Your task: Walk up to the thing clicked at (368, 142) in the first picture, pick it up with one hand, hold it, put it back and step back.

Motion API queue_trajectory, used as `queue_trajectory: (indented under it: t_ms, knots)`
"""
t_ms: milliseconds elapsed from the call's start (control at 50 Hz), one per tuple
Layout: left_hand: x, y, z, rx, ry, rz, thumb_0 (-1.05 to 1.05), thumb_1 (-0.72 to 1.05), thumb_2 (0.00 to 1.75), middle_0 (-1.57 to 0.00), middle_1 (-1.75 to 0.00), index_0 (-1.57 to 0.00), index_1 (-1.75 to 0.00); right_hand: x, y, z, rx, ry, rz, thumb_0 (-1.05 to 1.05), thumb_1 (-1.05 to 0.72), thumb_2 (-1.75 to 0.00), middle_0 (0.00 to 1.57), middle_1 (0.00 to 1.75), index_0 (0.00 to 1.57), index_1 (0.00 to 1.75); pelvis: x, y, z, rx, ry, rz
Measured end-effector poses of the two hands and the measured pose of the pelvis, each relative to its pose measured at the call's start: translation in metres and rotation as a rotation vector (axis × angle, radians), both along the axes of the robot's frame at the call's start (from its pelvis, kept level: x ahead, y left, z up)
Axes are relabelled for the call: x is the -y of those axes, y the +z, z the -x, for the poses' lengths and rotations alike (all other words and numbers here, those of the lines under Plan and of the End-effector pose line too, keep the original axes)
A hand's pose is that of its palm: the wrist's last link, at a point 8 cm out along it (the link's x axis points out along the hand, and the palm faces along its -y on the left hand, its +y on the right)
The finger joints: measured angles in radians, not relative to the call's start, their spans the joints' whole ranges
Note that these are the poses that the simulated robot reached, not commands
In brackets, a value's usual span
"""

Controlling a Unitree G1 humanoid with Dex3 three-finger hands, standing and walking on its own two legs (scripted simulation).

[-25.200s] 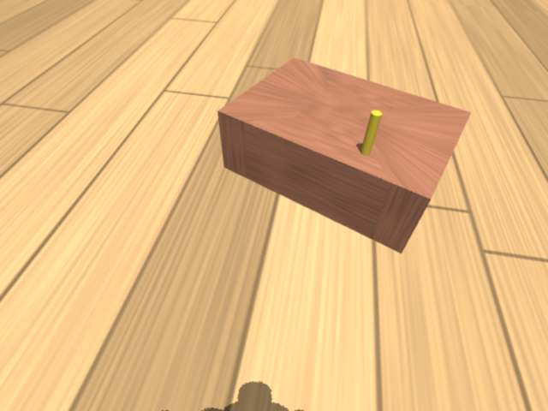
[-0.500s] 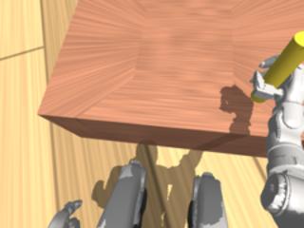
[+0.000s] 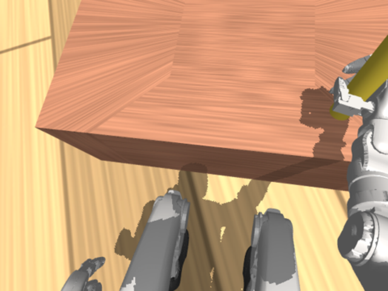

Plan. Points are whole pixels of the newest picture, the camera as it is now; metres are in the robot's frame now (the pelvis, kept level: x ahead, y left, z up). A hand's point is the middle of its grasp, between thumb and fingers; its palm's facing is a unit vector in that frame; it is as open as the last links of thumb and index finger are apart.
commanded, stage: lower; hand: right
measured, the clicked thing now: (366, 81) +0.52 -0.22 +0.02
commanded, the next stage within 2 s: loosen in 0.62 s
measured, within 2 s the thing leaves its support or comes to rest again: rests again in 0.50 s
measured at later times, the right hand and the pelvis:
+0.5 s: hand (337, 98) +0.53 -0.21 -0.05, palm faces +0.18 +0.98 -0.02, open 5.4 cm; pelvis -0.01 +0.00 -0.05, yaw +0 degrees
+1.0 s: hand (338, 98) +0.53 -0.21 -0.05, palm faces +0.18 +0.98 -0.02, open 5.6 cm; pelvis -0.02 +0.00 -0.07, yaw +0 degrees
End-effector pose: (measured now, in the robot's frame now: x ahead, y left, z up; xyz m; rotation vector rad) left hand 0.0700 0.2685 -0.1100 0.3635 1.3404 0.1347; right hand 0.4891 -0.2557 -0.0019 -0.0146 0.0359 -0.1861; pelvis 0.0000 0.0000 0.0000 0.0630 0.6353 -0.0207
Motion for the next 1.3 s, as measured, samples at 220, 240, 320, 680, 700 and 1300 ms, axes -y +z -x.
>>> queue_trajectory:
  t_ms: [220,240,320,680,700,1300]
  knots:
    - [-0.005,-0.031,0.008,-0.021,0.002,-0.001,0.0,0.9,0.89,-0.2,-0.3,-0.21,-0.3,-0.001,-0.026,-0.003,0.001,-0.006,0.001,0.03,-0.11,-1.27,1.06,1.24,1.01,1.2,-0.002,-0.029,0.007,0.0,0.0,0.002]
    - [-0.005,-0.033,0.009,-0.023,0.003,-0.001,0.0,0.9,0.89,-0.2,-0.3,-0.21,-0.3,-0.001,-0.027,-0.003,0.001,-0.006,0.004,0.03,-0.11,-1.27,1.06,1.24,1.01,1.2,-0.003,-0.031,0.008,-0.001,0.0,0.003]
    - [-0.007,-0.04,0.013,-0.03,0.005,-0.003,0.0,0.91,0.89,-0.2,-0.3,-0.21,-0.3,-0.001,-0.032,-0.004,0.002,-0.001,0.008,0.03,-0.11,-1.27,1.06,1.24,1.01,1.2,-0.003,-0.038,0.01,-0.002,0.0,0.004]
    - [-0.012,-0.061,0.027,-0.068,0.005,-0.021,0.0,0.9,0.89,-0.21,-0.3,-0.21,-0.3,0.003,-0.052,-0.007,0.013,0.006,0.005,0.03,-0.11,-1.27,1.07,1.24,1.01,1.2,-0.003,-0.063,0.013,-0.004,-0.001,0.004]
    - [-0.012,-0.063,0.027,-0.068,0.005,-0.02,0.0,0.9,0.89,-0.21,-0.3,-0.21,-0.3,0.003,-0.052,-0.008,0.014,0.005,0.005,0.03,-0.11,-1.27,1.07,1.24,1.01,1.2,-0.003,-0.064,0.013,-0.004,-0.001,0.004]
    - [-0.014,-0.067,0.031,-0.059,0.012,-0.029,0.0,0.91,0.88,-0.21,-0.31,-0.22,-0.3,0.006,-0.048,-0.01,0.019,0.007,0.007,0.01,0.03,-0.47,0.89,0.65,0.87,0.65,-0.002,-0.073,0.019,0.007,0.0,0.002]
